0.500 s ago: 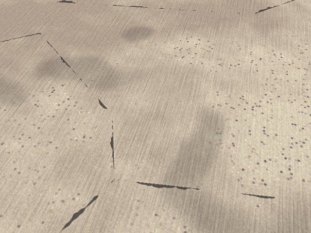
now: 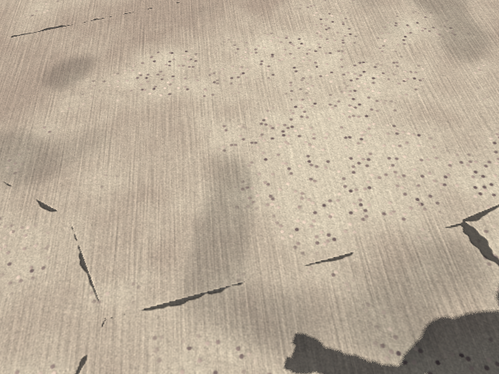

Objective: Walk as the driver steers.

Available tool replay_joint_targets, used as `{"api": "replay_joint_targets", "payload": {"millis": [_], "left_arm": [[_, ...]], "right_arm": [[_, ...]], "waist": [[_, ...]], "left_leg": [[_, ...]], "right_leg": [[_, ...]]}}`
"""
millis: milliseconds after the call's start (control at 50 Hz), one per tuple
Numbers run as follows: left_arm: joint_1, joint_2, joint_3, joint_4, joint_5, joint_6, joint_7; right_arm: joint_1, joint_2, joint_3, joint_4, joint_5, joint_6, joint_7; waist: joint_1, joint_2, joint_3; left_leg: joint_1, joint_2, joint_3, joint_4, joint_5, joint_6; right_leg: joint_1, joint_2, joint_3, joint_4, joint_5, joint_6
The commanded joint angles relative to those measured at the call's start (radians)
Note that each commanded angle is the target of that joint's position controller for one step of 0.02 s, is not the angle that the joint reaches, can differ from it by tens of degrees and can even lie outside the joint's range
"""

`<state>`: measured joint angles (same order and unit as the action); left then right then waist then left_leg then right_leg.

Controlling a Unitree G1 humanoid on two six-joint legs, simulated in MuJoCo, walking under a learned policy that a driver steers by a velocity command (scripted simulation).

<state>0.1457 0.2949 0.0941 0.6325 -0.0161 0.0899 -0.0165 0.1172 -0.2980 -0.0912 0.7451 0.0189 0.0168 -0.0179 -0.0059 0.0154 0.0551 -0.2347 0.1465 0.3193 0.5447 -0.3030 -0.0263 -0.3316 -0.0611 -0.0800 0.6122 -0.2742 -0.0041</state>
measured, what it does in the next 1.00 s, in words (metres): walks ahead: left foot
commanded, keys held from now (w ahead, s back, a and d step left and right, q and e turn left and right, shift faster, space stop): shift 0.06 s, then q+shift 0.30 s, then w+q+shift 0.16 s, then w+shift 0.12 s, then w+e+shift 0.36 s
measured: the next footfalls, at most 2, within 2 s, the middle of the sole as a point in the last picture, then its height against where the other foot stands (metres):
left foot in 0.70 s outside the picture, level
right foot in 1.18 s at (205, 349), level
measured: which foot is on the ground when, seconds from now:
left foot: down 0.00-0.00, up 0.02-0.68, down 0.70-1.00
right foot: down 0.00-0.70, up 0.72-1.00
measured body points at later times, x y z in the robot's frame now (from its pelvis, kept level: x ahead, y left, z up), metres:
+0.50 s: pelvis +0.01 -0.02 +0.01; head +0.03 +0.00 +0.46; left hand +0.10 +0.28 -0.09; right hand +0.18 -0.28 -0.09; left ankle -0.01 +0.13 -0.67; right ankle +0.01 -0.11 -0.73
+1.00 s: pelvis +0.21 +0.16 +0.00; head +0.22 +0.17 +0.45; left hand +0.28 +0.43 -0.13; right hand +0.24 -0.11 -0.13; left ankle +0.04 +0.18 -0.73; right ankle +0.37 +0.07 -0.65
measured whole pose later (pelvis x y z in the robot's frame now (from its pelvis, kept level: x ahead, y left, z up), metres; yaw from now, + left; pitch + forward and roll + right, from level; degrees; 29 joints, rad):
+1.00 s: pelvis +0.21 +0.16 +0.00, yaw +11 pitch +0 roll +1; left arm 0.19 0.27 0.06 0.83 0.01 0.00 -0.09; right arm 0.47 -0.23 -0.04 0.89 -0.04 -0.09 0.00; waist -0.03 -0.04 0.01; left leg 0.16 -0.04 0.28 0.22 -0.39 0.03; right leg -0.80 -0.05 -0.04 1.11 -0.02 -0.08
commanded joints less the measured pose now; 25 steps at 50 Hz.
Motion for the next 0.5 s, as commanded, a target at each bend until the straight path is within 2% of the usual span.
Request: {"api": "replay_joint_targets", "payload": {"millis": [20, 40, 60, 80, 100, 120, 140, 160, 180, 220, 240, 300, 360, 400, 440, 500], "left_arm": [[0.186, 0.238, 0.073, -0.033, 0.015, -0.015, 0.033], [0.148, 0.264, 0.065, -0.059, 0.045, -0.037, 0.032], [0.136, 0.199, 0.044, -0.063, 0.045, -0.061, 0.019], [0.088, 0.154, 0.024, -0.046, 0.041, -0.078, 0.021], [0.024, 0.112, 0.010, -0.041, 0.031, -0.086, 0.024], [-0.028, 0.048, -0.014, -0.029, 0.025, -0.092, 0.028], [-0.043, 0.022, -0.027, -0.017, 0.035, -0.098, 0.033], [-0.052, 0.020, -0.029, -0.008, 0.050, -0.105, 0.037], [-0.067, 0.042, -0.023, -0.006, 0.058, -0.107, 0.043], [-0.063, 0.102, -0.004, 0.005, 0.052, -0.098, 0.061], [-0.053, 0.112, 0.000, 0.012, 0.048, -0.091, 0.069], [-0.056, 0.096, 0.000, 0.021, 0.046, -0.082, 0.080], [-0.075, 0.091, 0.004, 0.028, 0.047, -0.084, 0.080], [-0.018, 0.122, 0.021, 0.042, 0.028, -0.094, 0.075], [0.013, 0.138, 0.032, 0.054, 0.014, -0.112, 0.070], [0.038, 0.149, 0.046, 0.067, 0.011, -0.137, 0.060]], "right_arm": [[0.004, -0.064, -0.011, -0.044, -0.031, -0.018, 0.020], [-0.047, -0.061, -0.007, -0.087, -0.040, -0.016, 0.010], [-0.095, -0.123, -0.026, -0.072, -0.022, -0.008, 0.005], [-0.077, -0.100, -0.020, -0.061, 0.000, -0.002, 0.003], [-0.033, -0.082, -0.016, -0.022, -0.002, 0.004, -0.005], [0.005, -0.085, -0.016, 0.007, -0.016, 0.010, -0.009], [0.054, -0.081, -0.016, 0.040, -0.015, 0.015, -0.007], [0.078, -0.085, -0.018, 0.054, -0.006, 0.018, -0.008], [0.072, -0.099, -0.021, 0.046, 0.003, 0.020, -0.010], [0.036, -0.126, -0.026, 0.019, 0.006, 0.023, -0.016], [0.028, -0.129, -0.028, 0.008, 0.006, 0.027, -0.016], [0.033, -0.114, -0.029, -0.015, 0.007, 0.039, -0.014], [0.036, -0.086, -0.026, -0.042, 0.002, 0.045, -0.006], [0.024, -0.079, -0.022, -0.070, 0.006, 0.038, 0.012], [-0.004, -0.083, -0.024, -0.093, 0.014, 0.026, 0.031], [-0.038, -0.059, -0.019, -0.108, 0.024, 0.009, 0.048]], "waist": [[0.054, -0.247, -0.195], [0.064, -0.339, -0.248], [0.105, -0.170, -0.263], [0.064, -0.143, -0.221], [0.028, -0.103, -0.197], [0.003, -0.112, -0.181], [-0.014, -0.127, -0.176], [-0.016, -0.135, -0.164], [-0.015, -0.142, -0.145], [0.007, -0.144, -0.106], [0.018, -0.136, -0.093], [0.027, -0.125, -0.057], [0.024, -0.113, -0.054], [0.047, -0.126, -0.096], [0.050, -0.121, -0.081], [0.046, -0.088, -0.047]], "left_leg": [[-0.243, 0.030, -0.046, 0.346, -0.031, -0.011], [-0.419, -0.079, -0.172, 0.599, -0.405, -0.067], [-0.426, -0.066, -0.292, 0.706, -0.390, -0.059], [-0.433, -0.054, -0.316, 0.689, -0.313, -0.036], [-0.415, -0.039, -0.334, 0.626, -0.237, -0.029], [-0.363, -0.037, -0.345, 0.581, -0.151, -0.036], [-0.283, -0.058, -0.350, 0.576, -0.092, -0.045], [-0.244, -0.078, -0.368, 0.553, -0.063, -0.053], [-0.242, -0.086, -0.370, 0.520, -0.052, -0.059], [-0.297, -0.086, -0.352, 0.494, -0.056, -0.070], [-0.329, -0.077, -0.350, 0.497, -0.066, -0.075], [-0.392, -0.043, -0.344, 0.505, -0.079, -0.087], [-0.391, -0.021, -0.321, 0.472, -0.078, -0.086], [-0.418, -0.003, -0.301, 0.458, -0.073, -0.060], [-0.477, 0.010, -0.300, 0.442, -0.077, -0.023], [-0.524, 0.026, -0.298, 0.393, -0.075, 0.025]], "right_leg": [[0.434, -0.181, 0.313, -0.199, 0.733, -0.151], [0.392, -0.388, 0.528, -0.218, 0.803, -0.374], [0.361, -0.343, 0.445, -0.235, 0.730, -0.377], [0.321, -0.285, 0.332, -0.237, 0.625, -0.312], [0.294, -0.227, 0.261, -0.242, 0.522, -0.250], [0.250, -0.203, 0.207, -0.251, 0.511, -0.217], [0.193, -0.186, 0.152, -0.264, 0.526, -0.209], [0.166, -0.182, 0.118, -0.279, 0.503, -0.206], [0.162, -0.186, 0.102, -0.293, 0.460, -0.205], [0.193, -0.223, 0.121, -0.323, 0.354, -0.219], [0.214, -0.246, 0.137, -0.337, 0.297, -0.229], [0.237, -0.285, 0.140, -0.372, 0.168, -0.239], [0.245, -0.290, 0.085, -0.376, 0.179, -0.239], [0.301, -0.328, 0.120, -0.444, -0.117, -0.231], [0.349, -0.360, 0.156, -0.500, -0.310, -0.209], [0.409, -0.370, 0.113, -0.533, -0.336, -0.179]]}}
Over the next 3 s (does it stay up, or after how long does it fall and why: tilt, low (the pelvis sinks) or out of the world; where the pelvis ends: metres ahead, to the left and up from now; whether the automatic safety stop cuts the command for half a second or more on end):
stays up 1.70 0.26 0.00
